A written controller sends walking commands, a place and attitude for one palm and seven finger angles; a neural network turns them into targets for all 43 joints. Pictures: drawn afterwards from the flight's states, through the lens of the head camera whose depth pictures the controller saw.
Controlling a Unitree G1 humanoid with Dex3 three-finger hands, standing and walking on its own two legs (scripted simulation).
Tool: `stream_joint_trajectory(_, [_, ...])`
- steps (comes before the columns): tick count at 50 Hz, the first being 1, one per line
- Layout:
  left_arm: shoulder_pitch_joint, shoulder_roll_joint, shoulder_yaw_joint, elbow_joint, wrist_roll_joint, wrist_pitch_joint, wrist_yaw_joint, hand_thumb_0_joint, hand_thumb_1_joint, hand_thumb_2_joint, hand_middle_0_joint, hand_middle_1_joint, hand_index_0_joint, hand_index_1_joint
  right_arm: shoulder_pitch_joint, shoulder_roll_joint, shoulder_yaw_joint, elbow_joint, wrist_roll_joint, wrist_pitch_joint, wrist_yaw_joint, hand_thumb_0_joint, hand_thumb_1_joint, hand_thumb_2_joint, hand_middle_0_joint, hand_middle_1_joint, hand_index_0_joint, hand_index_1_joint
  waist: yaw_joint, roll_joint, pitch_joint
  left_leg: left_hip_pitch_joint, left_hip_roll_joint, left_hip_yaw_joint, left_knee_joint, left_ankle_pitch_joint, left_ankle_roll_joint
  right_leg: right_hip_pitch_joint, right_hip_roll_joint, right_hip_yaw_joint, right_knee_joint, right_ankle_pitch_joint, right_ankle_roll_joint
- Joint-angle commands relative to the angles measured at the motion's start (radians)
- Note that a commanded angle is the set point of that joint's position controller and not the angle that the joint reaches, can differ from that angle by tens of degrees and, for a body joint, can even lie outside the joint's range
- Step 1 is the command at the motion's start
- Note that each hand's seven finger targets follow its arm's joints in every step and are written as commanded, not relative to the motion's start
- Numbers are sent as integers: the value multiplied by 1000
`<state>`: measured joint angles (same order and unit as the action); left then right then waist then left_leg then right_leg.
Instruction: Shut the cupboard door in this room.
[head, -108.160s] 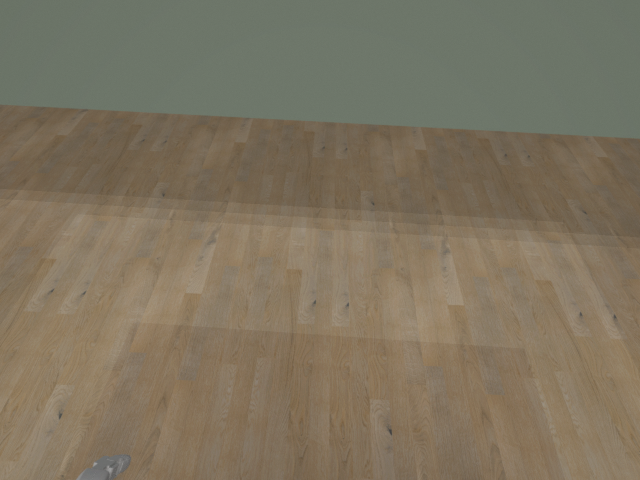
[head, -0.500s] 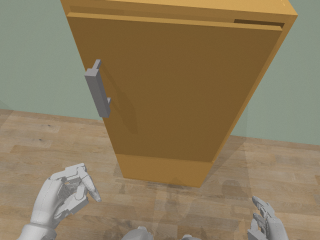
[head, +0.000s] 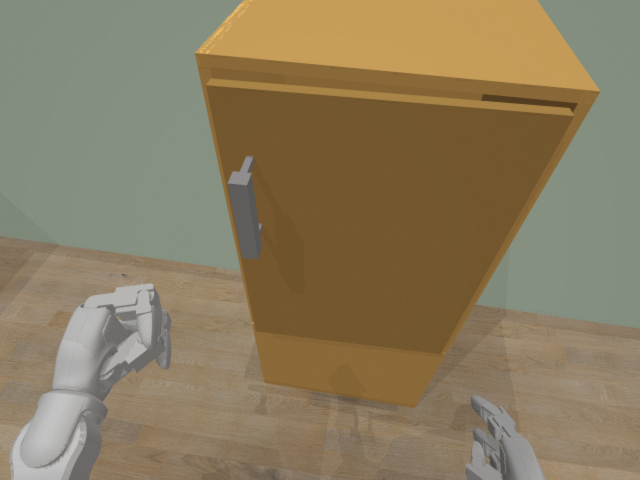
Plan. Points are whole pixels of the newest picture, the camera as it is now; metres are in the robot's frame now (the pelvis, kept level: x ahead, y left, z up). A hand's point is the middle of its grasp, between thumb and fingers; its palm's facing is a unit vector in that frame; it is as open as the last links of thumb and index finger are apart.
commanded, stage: raise the hand and make a fist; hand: left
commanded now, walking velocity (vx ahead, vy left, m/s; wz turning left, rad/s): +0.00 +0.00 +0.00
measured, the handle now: (250, 208) +0.46 +0.14 +0.09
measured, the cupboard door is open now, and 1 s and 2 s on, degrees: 2 2 2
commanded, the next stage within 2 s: bring the fist close to the handle in 0.30 s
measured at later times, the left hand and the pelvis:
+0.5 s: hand (174, 365) +0.22 +0.18 +0.07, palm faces -0.04 -1.00 -0.03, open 3.1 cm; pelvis +0.00 +0.00 +0.00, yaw +0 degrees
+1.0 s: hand (221, 297) +0.30 +0.15 +0.10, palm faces -0.03 -1.00 -0.03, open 3.1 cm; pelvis +0.00 -0.02 +0.00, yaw +0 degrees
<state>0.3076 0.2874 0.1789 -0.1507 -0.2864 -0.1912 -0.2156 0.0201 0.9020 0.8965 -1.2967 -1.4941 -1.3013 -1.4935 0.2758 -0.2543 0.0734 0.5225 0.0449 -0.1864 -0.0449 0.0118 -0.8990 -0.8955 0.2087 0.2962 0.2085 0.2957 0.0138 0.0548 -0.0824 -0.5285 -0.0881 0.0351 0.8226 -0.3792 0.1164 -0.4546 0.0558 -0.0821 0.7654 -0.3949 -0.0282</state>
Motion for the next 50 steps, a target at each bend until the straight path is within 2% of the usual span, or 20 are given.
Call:
stream_joint_trajectory(1, [-28, 61, -8, -87, -7, 51, -60, 0, 900, 900, -1300, -1500, -1300, -1500, -80, -151, -81, -170, 16, -54, -14, 0, -900, -900, 200, 300, 200, 300, -4, -62, -68, 164, 132, -238, -224, 100, -144, -56, -21, 25, -97, 132, 5])
stream_joint_trajectory(4, [-102, 127, 52, -207, -6, 29, -45, 0, 900, 900, -1300, -1500, -1300, -1500, -93, -147, -82, -180, 6, -59, -18, 0, -900, -900, 200, 300, 200, 300, 8, -39, -139, 205, 124, -226, -217, 160, -144, -20, -21, 32, -97, 156, 0])
stream_joint_trajectory(7, [-155, 180, 108, -325, 5, -52, 14, 0, 900, 900, -1300, -1500, -1300, -1500, -91, -141, -78, -164, -10, -68, -14, 0, -900, -900, 200, 300, 200, 300, 22, 55, -175, 279, 144, -270, -230, 196, -172, -55, -17, 37, -67, 150, -4])
stream_joint_trajectory(10, [-112, 114, 65, -297, 7, -109, 43, 0, 900, 900, -1300, -1500, -1300, -1500, -84, -134, -75, -144, -14, -71, -1, 0, -900, -900, 200, 300, 200, 300, 8, 110, -128, 308, 165, -320, -247, 165, -197, -126, -21, 37, -44, 124, 4])
stream_joint_trajectory(11, [-97, 99, 51, -271, 10, -112, 44, 0, 900, 900, -1300, -1500, -1300, -1500, -81, -138, -77, -138, -13, -69, 2, 0, -900, -900, 200, 300, 200, 300, 0, 96, -106, 296, 170, -333, -249, 147, -200, -138, -23, 34, -39, 118, 8])
stream_joint_trajectory(14, [-29, 63, 10, -162, 15, -64, 8, 0, 900, 900, -1300, -1500, -1300, -1500, -71, -150, -88, -137, -4, -58, 5, 0, -900, -900, 200, 300, 200, 300, -11, 10, -91, 240, 155, -288, -225, 154, -171, -105, -25, 29, -65, 133, 10])
stream_joint_trajectory(18, [-20, 71, 8, -104, 9, 21, -41, 0, 900, 900, -1300, -1500, -1300, -1500, -82, -158, -92, -157, 8, -44, -6, 0, -900, -900, 200, 300, 200, 300, -9, -77, -81, 176, 132, -241, -221, 106, -146, -57, -24, 29, -98, 137, 6])
stream_joint_trajectory(23, [-237, 128, 48, -295, 0, -44, 1, 0, 900, 900, -1300, -1500, -1300, -1500, -108, -143, -79, -157, -6, -56, -18, 0, -900, -900, 200, 300, 200, 300, -10, 28, -153, 251, 135, -261, -221, 105, -154, -68, -22, 41, -80, 128, 1])
stream_joint_trajectory(26, [-276, 105, 34, -246, 8, -105, 33, 0, 900, 900, -1300, -1500, -1300, -1500, -97, -139, -72, -124, -11, -62, -16, 0, -900, -900, 200, 300, 200, 300, -25, 51, -113, 262, 147, -303, -234, 41, -170, -131, -21, 41, -55, 96, 3])
stream_joint_trajectory(27, [-257, 113, 45, -214, 14, -106, 36, 0, 900, 900, -1300, -1500, -1300, -1500, -90, -143, -76, -115, -13, -60, -13, 0, -900, -900, 200, 300, 200, 300, -18, 51, -116, 249, 142, -292, -230, 50, -164, -122, -21, 44, -60, 100, 0])
stream_joint_trajectory(28, [-241, 76, 5, -165, 17, -100, 29, 0, 900, 900, -1300, -1500, -1300, -1500, -89, -140, -73, -113, -9, -57, -11, 0, -900, -900, 200, 300, 200, 300, -29, 45, -96, 240, 141, -290, -227, 47, -162, -125, -25, 41, -62, 99, 1])
stream_joint_trajectory(31, [-220, 70, -8, -19, 24, -33, -2, 0, 900, 900, -1300, -1500, -1300, -1500, -86, -149, -78, -113, 1, -39, -12, 0, -900, -900, 200, 300, 200, 300, -28, -20, -71, 172, 126, -251, -222, 13, -143, -93, -29, 39, -90, 92, 1])
stream_joint_trajectory(34, [-283, 81, -11, 5, 23, 23, -21, 0, 900, 900, -1300, -1500, -1300, -1500, -96, -150, -79, -132, 9, -21, -16, 0, -900, -900, 200, 300, 200, 300, -18, -33, -107, 153, 108, -205, -211, 52, -127, -37, -33, 45, -112, 108, -5])
stream_joint_trajectory(38, [-441, 106, 3, -109, 18, -8, 14, 0, 900, 900, -1300, -1500, -1300, -1500, -115, -138, -73, -141, 2, -28, -19, 0, -900, -900, 200, 300, 200, 300, -19, 1, -184, 223, 112, -205, -207, 113, -126, -22, -31, 51, -110, 134, -7])
stream_joint_trajectory(39, [-437, 123, 31, -107, 18, -27, 30, 0, 900, 900, -1300, -1500, -1300, -1500, -108, -134, -72, -135, 0, -29, -19, 0, -900, -900, 200, 300, 200, 300, -12, 5, -190, 236, 117, -209, -210, 126, -131, -25, -28, 50, -106, 135, -9])
stream_joint_trajectory(40, [-457, 104, 12, -121, 18, -48, 41, 0, 900, 900, -1300, -1500, -1300, -1500, -111, -130, -68, -133, -3, -33, -17, 0, -900, -900, 200, 300, 200, 300, -16, 21, -190, 245, 116, -209, -207, 137, -131, -34, -28, 48, -102, 140, -9])
stream_joint_trajectory(42, [-464, 138, 47, -76, 26, -75, 64, 0, 900, 900, -1300, -1500, -1300, -1500, -97, -135, -71, -109, -6, -31, -14, 0, -900, -900, 200, 300, 200, 300, -16, -1, -184, 234, 117, -205, -201, 144, -129, -34, -25, 54, -105, 140, -11])
stream_joint_trajectory(43, [-446, 93, 10, -42, 29, -77, 65, 0, 900, 900, -1300, -1500, -1300, -1500, -100, -129, -68, -110, -6, -31, -9, 0, -900, -900, 200, 300, 200, 300, -20, -1, -168, 229, 115, -199, -200, 159, -129, -36, -27, 51, -102, 149, -11])
stream_joint_trajectory(47, [-423, 77, -11, 126, 44, -33, 46, 0, 900, 900, -1300, -1500, -1300, -1500, -89, -142, -76, -99, 3, -6, 2, 0, -900, -900, 200, 300, 200, 300, -27, -41, -120, 166, 99, -162, -184, 148, -112, -26, -31, 63, -124, 159, -8])
stream_joint_trajectory(50, [-464, 104, 12, 133, 37, -2, 28, 0, 900, 900, -1300, -1500, -1300, -1500, -89, -145, -81, -112, 8, 8, 2, 0, -900, -900, 200, 300, 200, 300, -17, -48, -160, 160, 88, -132, -168, 188, -102, 17, -36, 78, -133, 203, -5])
